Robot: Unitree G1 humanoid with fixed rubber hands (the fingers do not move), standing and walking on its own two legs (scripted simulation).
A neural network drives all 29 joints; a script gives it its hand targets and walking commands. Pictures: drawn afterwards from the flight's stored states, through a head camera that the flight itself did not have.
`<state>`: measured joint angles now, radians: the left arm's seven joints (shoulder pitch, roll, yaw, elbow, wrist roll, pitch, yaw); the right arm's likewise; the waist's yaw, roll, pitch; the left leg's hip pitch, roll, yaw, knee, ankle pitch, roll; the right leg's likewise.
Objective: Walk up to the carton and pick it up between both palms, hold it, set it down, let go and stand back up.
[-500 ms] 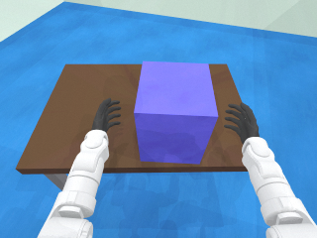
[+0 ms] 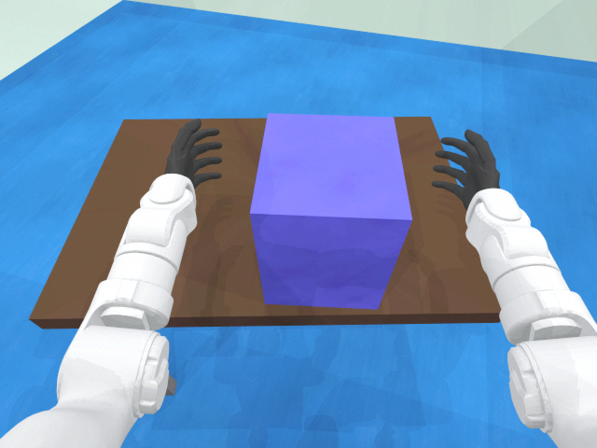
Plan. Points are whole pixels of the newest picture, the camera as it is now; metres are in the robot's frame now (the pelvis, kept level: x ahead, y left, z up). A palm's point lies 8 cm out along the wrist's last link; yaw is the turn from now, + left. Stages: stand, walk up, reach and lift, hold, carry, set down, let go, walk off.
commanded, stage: reach and lift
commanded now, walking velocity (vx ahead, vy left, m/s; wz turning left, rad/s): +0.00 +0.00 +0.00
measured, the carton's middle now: (325, 216) +0.48 -0.01 +0.00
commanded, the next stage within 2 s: none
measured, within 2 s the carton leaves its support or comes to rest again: neither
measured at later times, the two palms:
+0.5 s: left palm (178, 142) +0.47 +0.20 +0.16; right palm (472, 150) +0.47 -0.19 +0.16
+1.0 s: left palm (202, 200) +0.46 +0.18 +0.06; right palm (438, 213) +0.45 -0.18 +0.05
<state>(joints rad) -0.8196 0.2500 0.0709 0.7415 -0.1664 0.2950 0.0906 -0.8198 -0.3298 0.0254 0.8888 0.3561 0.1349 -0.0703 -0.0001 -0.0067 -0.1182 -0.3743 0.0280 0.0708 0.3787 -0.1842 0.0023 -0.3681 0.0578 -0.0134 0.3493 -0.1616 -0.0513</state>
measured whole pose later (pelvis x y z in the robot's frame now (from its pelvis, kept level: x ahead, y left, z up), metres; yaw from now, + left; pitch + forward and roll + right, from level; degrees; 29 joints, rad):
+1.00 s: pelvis -0.01 +0.00 -0.02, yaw +1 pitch +26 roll +0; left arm -1.11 0.24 0.01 1.46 -0.22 -0.25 0.08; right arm -0.99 -0.22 -0.06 1.27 0.21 -0.16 -0.06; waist -0.02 0.00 -0.28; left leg -0.79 0.02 0.03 0.54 -0.21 0.00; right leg -0.78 0.05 -0.05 0.52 -0.20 -0.05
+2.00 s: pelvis +0.01 +0.01 +0.00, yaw +0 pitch +15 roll +0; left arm -0.88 -0.08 0.62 1.08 0.46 -0.23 0.07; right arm -0.80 0.09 -0.76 0.98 -0.58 -0.30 -0.02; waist 0.00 -0.02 -0.07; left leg -0.43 0.01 0.07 0.34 -0.17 0.01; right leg -0.44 0.03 -0.04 0.33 -0.16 -0.04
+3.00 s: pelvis +0.02 +0.01 +0.00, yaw +0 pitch +16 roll +0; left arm -0.84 -0.09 0.57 1.00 0.43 -0.19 0.08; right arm -0.78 0.08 -0.72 1.01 -0.53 -0.34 -0.03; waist -0.02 -0.02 -0.08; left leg -0.43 0.01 0.08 0.31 -0.16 0.02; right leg -0.43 0.02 -0.08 0.29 -0.14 -0.04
